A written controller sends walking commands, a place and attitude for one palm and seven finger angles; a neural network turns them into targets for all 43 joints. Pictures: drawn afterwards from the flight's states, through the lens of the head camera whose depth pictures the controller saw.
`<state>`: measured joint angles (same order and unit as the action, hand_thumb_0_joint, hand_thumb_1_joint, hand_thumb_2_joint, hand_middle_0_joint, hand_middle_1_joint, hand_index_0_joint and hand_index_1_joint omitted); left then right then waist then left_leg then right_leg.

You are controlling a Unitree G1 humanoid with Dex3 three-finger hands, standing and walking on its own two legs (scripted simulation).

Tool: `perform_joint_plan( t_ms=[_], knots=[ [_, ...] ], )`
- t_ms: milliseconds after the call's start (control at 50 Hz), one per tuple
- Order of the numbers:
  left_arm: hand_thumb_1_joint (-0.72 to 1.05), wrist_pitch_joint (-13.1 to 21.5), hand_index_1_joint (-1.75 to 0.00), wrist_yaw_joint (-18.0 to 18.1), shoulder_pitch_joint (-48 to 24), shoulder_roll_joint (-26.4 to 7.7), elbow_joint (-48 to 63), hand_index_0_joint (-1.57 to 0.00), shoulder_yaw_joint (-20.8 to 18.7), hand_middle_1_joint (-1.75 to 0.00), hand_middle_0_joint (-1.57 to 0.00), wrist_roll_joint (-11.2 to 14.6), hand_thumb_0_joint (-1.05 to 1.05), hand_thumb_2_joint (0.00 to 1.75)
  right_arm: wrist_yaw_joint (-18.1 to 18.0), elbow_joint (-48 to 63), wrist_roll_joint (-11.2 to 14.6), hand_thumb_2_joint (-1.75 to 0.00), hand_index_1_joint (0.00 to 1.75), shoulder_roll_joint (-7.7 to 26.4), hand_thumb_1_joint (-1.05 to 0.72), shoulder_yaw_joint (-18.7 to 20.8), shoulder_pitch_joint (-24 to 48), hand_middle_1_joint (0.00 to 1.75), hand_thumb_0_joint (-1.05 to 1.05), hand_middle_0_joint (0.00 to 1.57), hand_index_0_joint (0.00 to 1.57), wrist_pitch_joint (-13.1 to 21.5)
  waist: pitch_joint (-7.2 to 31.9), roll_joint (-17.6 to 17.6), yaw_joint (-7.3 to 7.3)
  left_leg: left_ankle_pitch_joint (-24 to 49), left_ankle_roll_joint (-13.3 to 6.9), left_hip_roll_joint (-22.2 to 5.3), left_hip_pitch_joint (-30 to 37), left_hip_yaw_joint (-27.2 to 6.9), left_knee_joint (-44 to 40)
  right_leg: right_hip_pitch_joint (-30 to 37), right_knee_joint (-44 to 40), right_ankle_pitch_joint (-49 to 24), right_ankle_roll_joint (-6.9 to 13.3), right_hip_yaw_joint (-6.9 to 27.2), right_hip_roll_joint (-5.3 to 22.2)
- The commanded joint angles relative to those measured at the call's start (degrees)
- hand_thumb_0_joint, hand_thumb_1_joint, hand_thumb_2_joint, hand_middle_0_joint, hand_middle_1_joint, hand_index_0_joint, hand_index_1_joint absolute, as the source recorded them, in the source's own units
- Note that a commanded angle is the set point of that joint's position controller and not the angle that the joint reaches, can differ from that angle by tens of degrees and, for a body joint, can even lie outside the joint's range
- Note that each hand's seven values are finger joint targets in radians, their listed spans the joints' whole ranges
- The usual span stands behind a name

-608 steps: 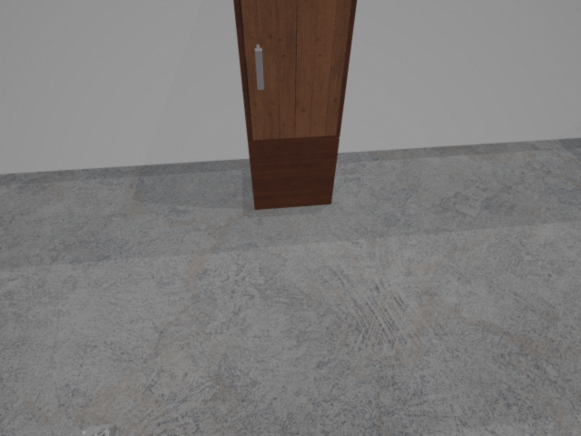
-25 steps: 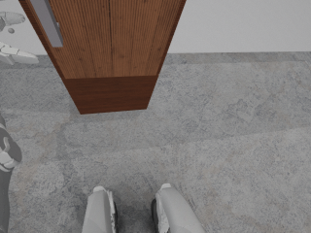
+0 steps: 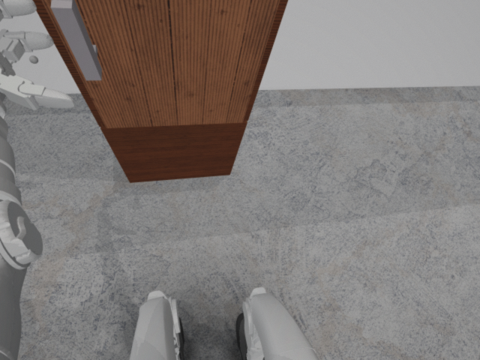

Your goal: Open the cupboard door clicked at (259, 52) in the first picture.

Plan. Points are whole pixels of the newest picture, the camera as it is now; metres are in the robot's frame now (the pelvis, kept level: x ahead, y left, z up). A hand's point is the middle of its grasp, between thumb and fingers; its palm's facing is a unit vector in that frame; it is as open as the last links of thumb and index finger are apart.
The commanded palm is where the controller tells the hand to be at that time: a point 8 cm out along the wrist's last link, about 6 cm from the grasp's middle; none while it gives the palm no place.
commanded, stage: slide the fingers in behind the handle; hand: left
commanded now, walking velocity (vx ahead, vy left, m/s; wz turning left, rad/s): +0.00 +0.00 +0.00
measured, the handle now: (80, 32) +0.60 +0.19 +0.08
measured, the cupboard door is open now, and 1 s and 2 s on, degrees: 0 0 0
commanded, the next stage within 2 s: close the thumb around the handle in 1.58 s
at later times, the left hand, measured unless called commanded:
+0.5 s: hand (59, 58) +0.55 +0.21 +0.07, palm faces +0.04 -1.00 -0.01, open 13.8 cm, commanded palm +0.54 +0.23 +0.07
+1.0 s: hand (70, 60) +0.55 +0.20 +0.07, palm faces +0.06 -1.00 -0.01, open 13.8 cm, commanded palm +0.54 +0.19 +0.07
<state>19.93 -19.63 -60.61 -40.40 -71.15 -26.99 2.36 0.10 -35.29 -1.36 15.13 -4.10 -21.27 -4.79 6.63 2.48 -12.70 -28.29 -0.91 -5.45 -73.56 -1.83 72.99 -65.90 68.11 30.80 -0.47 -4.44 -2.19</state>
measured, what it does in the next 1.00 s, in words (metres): stands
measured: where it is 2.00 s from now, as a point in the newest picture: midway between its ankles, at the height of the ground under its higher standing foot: (213, 359)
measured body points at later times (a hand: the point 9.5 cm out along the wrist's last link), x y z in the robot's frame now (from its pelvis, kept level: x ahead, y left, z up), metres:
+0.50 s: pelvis +0.00 -0.01 +0.00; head +0.17 +0.03 +0.41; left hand +0.54 +0.27 +0.08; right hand -0.02 -0.27 -0.10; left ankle +0.04 +0.11 -0.62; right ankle +0.01 -0.13 -0.62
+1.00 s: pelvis -0.01 +0.00 -0.01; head +0.17 +0.05 +0.40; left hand +0.54 +0.25 +0.07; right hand -0.02 -0.26 -0.11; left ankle +0.04 +0.11 -0.62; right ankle +0.01 -0.13 -0.62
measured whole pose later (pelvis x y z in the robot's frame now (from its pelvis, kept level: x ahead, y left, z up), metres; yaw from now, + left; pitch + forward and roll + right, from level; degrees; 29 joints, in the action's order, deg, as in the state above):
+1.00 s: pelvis -0.01 +0.00 -0.01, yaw +2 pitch +29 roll -6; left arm 20.0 -9.4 -65.8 -33.0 -71.7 -18.6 2.0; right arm 1.7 -37.8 -3.2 14.4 -2.8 -22.2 -2.6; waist 7.4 2.3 -12.6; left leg -27.6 -0.6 -3.9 -76.7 -3.6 74.4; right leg -68.3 70.1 31.3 -0.1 -6.1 -1.0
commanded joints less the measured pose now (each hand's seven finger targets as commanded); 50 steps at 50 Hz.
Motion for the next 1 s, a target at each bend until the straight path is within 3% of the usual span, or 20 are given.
perform_joint_plan(
  t_ms=[0, 80, 160, 240, 280, 300, 320, 380, 420, 500, 540, 560, 640, 720, 760, 800, 820, 900, 940, 980],
  knots=[
    [-0.5, 3.47, -1.2, 0.11, -25.63, -12.73, 11.18, -0.3, 0.8, -1.2, -0.3, 1.49, 0.0, 0.3, -1.19, 0.86, -0.03, -0.9, 0.3, 12.08, -0.9, 4.5, -12.57, 0.3, 0.0, 0.2, 0.2, 0.45, 30.67, 12.28, -1.65, 23.31, -1.31, 1.69, 34.37, -3.93, -5.72, 3.22, -8.03, -16.62, 1.82, 1.11, -2.02],
    [-0.5, 3.08, -1.2, 0.79, -25.63, -12.66, 11.75, -0.3, 0.44, -1.2, -0.3, 1.33, 0.0, 0.3, -1.14, 0.84, -0.15, -0.9, 0.3, 12.02, -0.9, 4.66, -12.78, 0.3, 0.0, 0.2, 0.2, 0.52, 31.52, 11.87, -1.48, 23.54, -1.32, 1.62, 34.59, -3.87, -5.5, 3.09, -7.87, -16.71, 1.75, 1.05, -1.94],
    [-0.5, 3.42, -1.2, 1.96, -25.06, -15.17, 12.97, -0.3, -1.9, -1.2, -0.3, 1.35, 0.0, 0.3, -1.04, 1.16, -0.21, -0.9, 0.3, 11.89, -0.9, 4.56, -12.72, 0.3, 0.0, 0.2, 0.2, 0.7, 32.33, 11.82, -0.53, 23.26, -1.49, 1.81, 32.66, -2.98, -5.37, 5.97, -7.91, -17.82, 1.66, 1.67, -1.96],
    [-0.5, 4.03, -1.2, 2.66, -24.59, -13.16, 13.54, -0.3, -0.44, -1.2, -0.3, 0.89, 0.0, 0.3, -0.64, 1.19, -0.1, -0.9, 0.3, 11.46, -0.9, 4.57, -12.59, 0.3, 0.0, 0.2, 0.2, 0.88, 32.26, 12.41, -0.32, 22.66, -1.38, 1.96, 32.55, -2.81, -5.64, 6.53, -7.89, -17.73, 1.7, 1.79, -2.11],
    [-0.5, 4.23, -1.2, 3.04, -26.08, -13.48, 14.34, -0.3, -0.61, -1.2, -0.3, 0.94, 0.0, 0.3, -0.72, 0.77, -0.15, -0.9, 0.3, 11.66, -0.9, 4.77, -12.82, 0.3, 0.0, 0.2, 0.2, 0.91, 32.36, 11.04, -0.92, 22.04, -1.43, 1.79, 32.53, -3.18, -5.67, 6.45, -7.97, -17.23, 1.63, 1.71, -2.11],
    [-0.5, 4.26, -1.2, 3.1, -25.63, -12.38, 14.14, -0.3, 0.08, -1.2, -0.3, 0.88, 0.0, 0.3, -0.64, 0.92, -0.1, -0.9, 0.3, 11.5, -0.9, 4.85, -12.62, 0.3, 0.0, 0.2, 0.2, 1.03, 32.5, 12.05, -0.64, 21.43, -1.34, 2.0, 32.63, -3.02, -5.77, 6.16, -8.07, -16.55, 1.69, 1.81, -2.05],
    [-0.5, 4.47, -1.2, 3.29, -26.47, -11.05, 14.31, -0.3, 0.52, -1.2, -0.3, 1.2, 0.0, 0.3, -0.57, 0.68, -0.22, -0.9, 0.3, 11.38, -0.9, 4.91, -12.89, 0.3, 0.0, 0.2, 0.2, 1.2, 32.39, 11.99, -1.26, 22.14, -1.44, 1.93, 33.6, -3.22, -5.67, 5.08, -7.94, -16.82, 1.77, 1.66, -2.12],
    [-0.5, 3.36, -1.2, 3.83, -26.86, -11.56, 10.12, -0.3, 0.66, -1.2, -0.3, 0.82, 0.0, 0.3, -0.77, 0.29, -0.12, -0.9, 0.3, 11.67, -0.9, 4.62, -12.9, 0.3, 0.0, 0.2, 0.2, 1.26, 28.48, 8.87, -2.46, 18.63, -1.74, 1.9, 29.25, -2.92, -5.5, 4.7, -8.5, -14.87, 1.4, 1.79, -2.11],
    [-0.5, 4.02, -1.2, 4.25, -29.71, -11.51, 12.06, -0.3, 1.19, -1.2, -0.3, 0.46, 0.0, 0.3, -0.8, 0.12, -0.35, -0.9, 0.3, 11.54, -0.9, 4.58, -13.21, 0.3, 0.0, 0.2, 0.2, 1.57, 29.73, 11.56, -2.32, 19.27, -1.62, 2.02, 30.59, -3.17, -5.4, 3.96, -7.85, -14.88, 1.68, 1.76, -1.97],
    [-0.5, 3.72, -1.2, 4.6, -29.02, -9.26, 9.87, -0.3, 2.75, -1.2, -0.3, -0.01, 0.0, 0.3, -0.65, 0.04, -0.52, -0.9, 0.3, 11.56, -0.9, 4.67, -13.4, 0.3, 0.0, 0.2, 0.2, 1.67, 29.85, 10.09, -2.89, 18.82, -1.62, 2.02, 30.14, -3.38, -5.01, 2.92, -7.74, -14.21, 1.58, 1.44, -1.95],
    [-0.5, 3.8, -1.2, 4.5, -29.34, -8.59, 10.11, -0.3, 3.23, -1.2, -0.3, 0.0, 0.0, 0.3, -0.55, -0.24, -0.58, -0.9, 0.3, 11.67, -0.9, 4.78, -13.57, 0.3, 0.0, 0.2, 0.2, 1.69, 30.41, 11.96, -2.71, 19.76, -1.4, 2.0, 31.87, -3.69, -4.92, 1.51, -7.52, -14.34, 1.81, 1.29, -1.85],
    [-0.5, 3.72, -1.2, 4.5, -30.76, -7.18, 10.93, -0.3, 4.55, -1.2, -0.3, 0.0, 0.0, 0.3, -0.55, -0.38, -0.67, -0.9, 0.3, 11.61, -0.9, 4.87, -13.65, 0.3, 0.0, 0.2, 0.2, 1.69, 30.85, 11.97, -3.44, 19.92, -1.44, 1.9, 32.77, -4.03, -5.03, 0.89, -7.5, -14.31, 1.81, 1.17, -1.9],
    [-0.5, 3.21, -1.2, 5.02, -32.36, -3.01, 11.06, -0.3, 7.21, -1.2, -0.3, 0.0, 0.0, 0.3, -0.38, -1.14, -0.86, -0.9, 0.3, 11.47, -0.9, 5.21, -13.95, 0.3, 0.0, 0.2, 0.2, 1.67, 30.62, 13.89, -4.06, 20.1, -1.08, 1.85, 35.73, -4.83, -5.15, -2.55, -7.34, -13.55, 2.03, 0.61, -1.73],
    [-0.5, 2.57, -1.2, 5.91, -34.02, -1.13, 10.54, -0.3, 8.49, -1.2, -0.3, 0.03, 0.0, 0.3, -0.27, -1.58, -1.23, -0.9, 0.3, 11.45, -0.9, 5.13, -14.51, 0.3, 0.0, 0.2, 0.2, 1.98, 30.09, 12.19, -5.11, 18.67, -1.4, 2.1, 34.45, -5.19, -5.23, -2.45, -7.47, -12.92, 2.02, 0.43, -1.74],
    [-0.5, 2.81, -1.2, 6.16, -33.07, 0.25, 12.01, -0.3, 9.21, -1.2, -0.3, -0.15, 0.0, 0.3, -0.02, -1.44, -1.28, -0.9, 0.3, 11.28, -0.9, 5.48, -14.23, 0.3, 0.0, 0.2, 0.2, 1.93, 32.17, 14.99, -3.96, 20.0, -0.93, 2.21, 37.05, -5.23, -5.37, -2.81, -7.32, -13.38, 2.31, 0.32, -1.62],
    [-0.5, 2.63, -1.2, 6.74, -34.21, 2.44, 11.31, -0.3, 10.99, -1.2, -0.3, -0.28, 0.0, 0.3, 0.19, -1.8, -1.39, -0.9, 0.3, 11.28, -0.9, 5.52, -14.25, 0.3, 0.0, 0.2, 0.2, 1.9, 29.68, 13.52, -5.08, 18.26, -0.81, 2.08, 36.95, -5.97, -5.88, -4.41, -7.4, -12.2, 2.31, -0.16, -1.68],
    [-0.5, 2.92, -1.2, 7.08, -35.27, 3.94, 11.63, -0.3, 11.9, -1.2, -0.3, -0.25, 0.0, 0.3, 0.26, -2.0, -1.55, -0.9, 0.3, 11.21, -0.9, 5.63, -14.41, 0.3, 0.0, 0.2, 0.2, 2.01, 29.41, 14.49, -5.52, 18.66, -0.8, 2.03, 38.22, -6.53, -5.97, -5.91, -7.24, -12.11, 2.44, -0.27, -1.57],
    [-0.5, 3.34, -1.2, 8.79, -36.43, 1.31, 11.68, -0.3, 9.68, -1.2, -0.3, -0.49, 0.0, 0.3, 0.46, -2.04, -1.84, -0.9, 0.3, 11.24, -0.9, 5.42, -14.32, 0.3, 0.0, 0.2, 0.2, 2.4, 30.35, 13.13, -4.93, 16.67, -1.02, 2.45, 35.11, -5.66, -5.57, -3.37, -7.32, -11.49, 2.28, 0.11, -1.61],
    [-0.5, 4.37, -1.2, 9.35, -37.17, 2.89, 13.27, -0.3, 11.27, -1.2, -0.3, -1.32, 0.0, 0.3, 0.79, -2.24, -2.01, -0.9, 0.3, 11.01, -0.9, 5.63, -14.36, 0.3, 0.0, 0.2, 0.2, 2.47, 31.65, 16.09, -4.75, 18.86, -0.59, 2.41, 38.16, -6.16, -5.74, -4.6, -6.84, -12.32, 2.61, -0.09, -1.46],
    [-0.5, 4.48, -1.2, 9.76, -36.16, 5.28, 13.4, -0.3, 12.62, -1.2, -0.3, -1.25, 0.0, 0.3, 1.14, -2.2, -2.14, -0.9, 0.3, 11.0, -0.9, 5.9, -14.31, 0.3, 0.0, 0.2, 0.2, 2.3, 31.53, 15.63, -4.96, 19.32, -0.43, 2.33, 39.53, -6.64, -6.0, -5.15, -6.93, -12.52, 2.65, -0.38, -1.46]
  ],
)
